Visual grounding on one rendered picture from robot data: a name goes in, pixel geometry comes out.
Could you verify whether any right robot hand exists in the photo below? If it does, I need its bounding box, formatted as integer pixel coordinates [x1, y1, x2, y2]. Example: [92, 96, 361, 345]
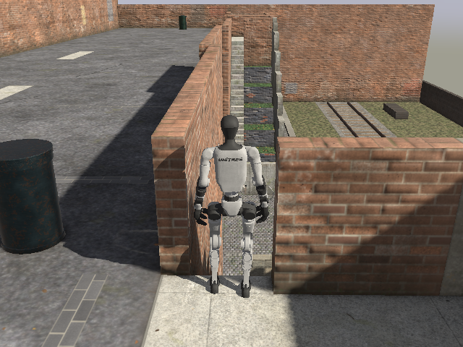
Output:
[256, 205, 269, 223]

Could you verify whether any robot left forearm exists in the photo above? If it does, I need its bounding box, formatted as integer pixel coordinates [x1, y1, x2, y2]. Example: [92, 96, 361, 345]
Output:
[194, 177, 206, 210]

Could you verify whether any robot head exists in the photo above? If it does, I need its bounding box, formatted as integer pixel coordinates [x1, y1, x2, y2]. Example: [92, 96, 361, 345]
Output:
[218, 115, 243, 150]

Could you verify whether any left robot hand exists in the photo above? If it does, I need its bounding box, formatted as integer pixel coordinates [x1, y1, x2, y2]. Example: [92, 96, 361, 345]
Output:
[194, 208, 208, 226]

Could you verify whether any robot right forearm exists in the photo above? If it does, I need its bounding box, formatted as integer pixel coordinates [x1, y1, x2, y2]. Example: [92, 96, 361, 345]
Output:
[256, 175, 269, 207]

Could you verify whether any robot left upper arm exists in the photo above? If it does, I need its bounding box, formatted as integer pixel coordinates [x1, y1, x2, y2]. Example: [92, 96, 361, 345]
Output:
[199, 147, 215, 187]

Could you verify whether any robot right upper arm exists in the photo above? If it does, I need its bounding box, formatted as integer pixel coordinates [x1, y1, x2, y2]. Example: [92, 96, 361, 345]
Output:
[245, 146, 263, 187]

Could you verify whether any left robot shin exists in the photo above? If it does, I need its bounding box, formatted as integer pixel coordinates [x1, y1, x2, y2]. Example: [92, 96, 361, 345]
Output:
[209, 236, 219, 284]

